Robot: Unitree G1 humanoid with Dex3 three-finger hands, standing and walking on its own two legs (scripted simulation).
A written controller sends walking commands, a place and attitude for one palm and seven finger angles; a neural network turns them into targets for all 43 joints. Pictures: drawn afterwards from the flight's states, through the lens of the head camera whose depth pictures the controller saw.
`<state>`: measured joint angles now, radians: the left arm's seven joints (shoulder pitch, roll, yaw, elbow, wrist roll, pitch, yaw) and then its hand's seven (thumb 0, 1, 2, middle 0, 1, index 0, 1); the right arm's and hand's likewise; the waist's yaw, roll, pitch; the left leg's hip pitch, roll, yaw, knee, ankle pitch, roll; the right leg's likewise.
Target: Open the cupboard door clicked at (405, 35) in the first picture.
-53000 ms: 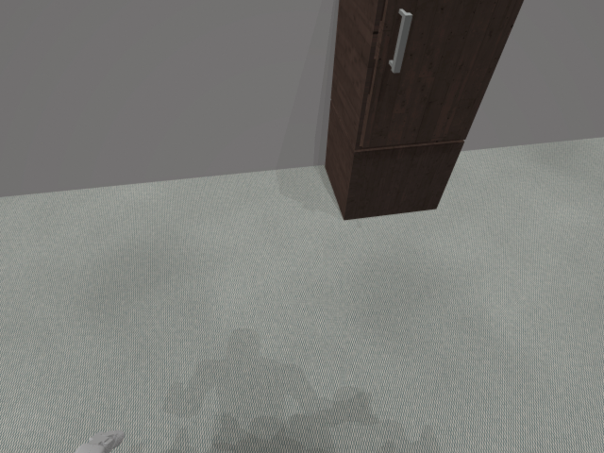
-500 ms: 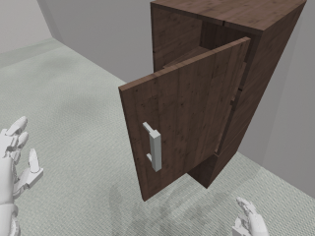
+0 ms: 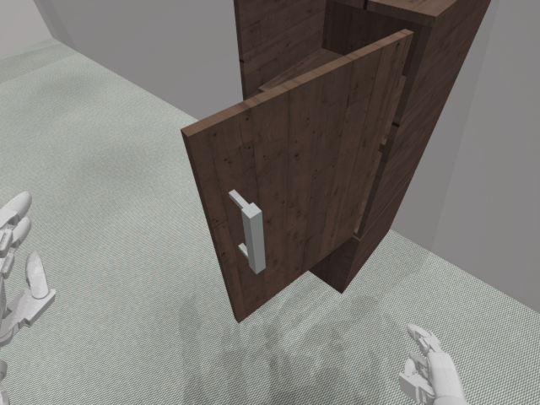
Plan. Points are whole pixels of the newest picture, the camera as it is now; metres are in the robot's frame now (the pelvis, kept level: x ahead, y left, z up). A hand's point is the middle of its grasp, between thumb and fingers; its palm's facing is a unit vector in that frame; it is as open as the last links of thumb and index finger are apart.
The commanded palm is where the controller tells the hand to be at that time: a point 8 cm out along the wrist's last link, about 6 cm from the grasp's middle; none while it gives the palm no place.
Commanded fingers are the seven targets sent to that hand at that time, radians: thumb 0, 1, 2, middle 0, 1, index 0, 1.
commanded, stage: step back with the hand held close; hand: left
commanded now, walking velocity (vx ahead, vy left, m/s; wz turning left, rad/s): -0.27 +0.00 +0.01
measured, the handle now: (247, 233) +0.36 +0.07 +0.04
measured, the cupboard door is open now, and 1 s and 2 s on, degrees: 79 79 79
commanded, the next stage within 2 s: stop stepping back and stand still in 1.10 s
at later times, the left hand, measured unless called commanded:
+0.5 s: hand out of the picture +0.11 +0.29 +0.14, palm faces +0.47 -0.74 -0.47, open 7.4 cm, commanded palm +0.06 +0.32 +0.17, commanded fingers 0.00 0.90 0.90 -0.20 -0.30 -0.20 -0.30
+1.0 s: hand out of the picture +0.05 +0.25 +0.15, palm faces +0.31 -0.82 -0.49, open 7.4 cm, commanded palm -0.02 +0.30 +0.17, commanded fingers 0.00 0.90 0.90 -0.20 -0.30 -0.20 -0.30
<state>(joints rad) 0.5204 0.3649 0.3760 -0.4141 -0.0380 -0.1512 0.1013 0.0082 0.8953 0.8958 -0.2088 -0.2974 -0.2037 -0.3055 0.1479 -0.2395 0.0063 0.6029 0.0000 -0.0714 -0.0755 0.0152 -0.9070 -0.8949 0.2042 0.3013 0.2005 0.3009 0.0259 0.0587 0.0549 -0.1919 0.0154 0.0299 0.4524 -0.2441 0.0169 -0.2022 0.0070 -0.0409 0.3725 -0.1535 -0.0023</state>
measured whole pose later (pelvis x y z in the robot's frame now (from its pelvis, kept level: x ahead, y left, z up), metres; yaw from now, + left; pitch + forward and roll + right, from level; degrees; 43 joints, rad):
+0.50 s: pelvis -0.08 +0.02 -0.02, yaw +1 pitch -2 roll -1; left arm 0.51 0.37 0.43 -0.51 0.01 -0.20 0.14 0.01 0.89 0.90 -0.21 -0.30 -0.21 -0.31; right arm 0.20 -0.21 0.01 0.56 0.00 -0.09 -0.08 0.01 -0.91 -0.89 0.21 0.30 0.20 0.30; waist 0.03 -0.01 0.08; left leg -0.40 -0.02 0.03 0.70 -0.31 0.06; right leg -0.40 -0.03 -0.02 0.59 -0.15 0.02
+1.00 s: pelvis -0.17 +0.00 -0.01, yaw -1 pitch +2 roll -2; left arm 0.51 0.45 0.39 -0.54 -0.04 -0.21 0.11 0.01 0.89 0.90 -0.21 -0.30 -0.21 -0.31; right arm 0.11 -0.19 0.02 0.64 0.01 -0.11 -0.07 0.02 -0.91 -0.89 0.21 0.30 0.20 0.30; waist 0.03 -0.01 0.05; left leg -0.48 0.03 0.04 0.54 -0.13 0.03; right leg -0.13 0.08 0.01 0.47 -0.37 -0.02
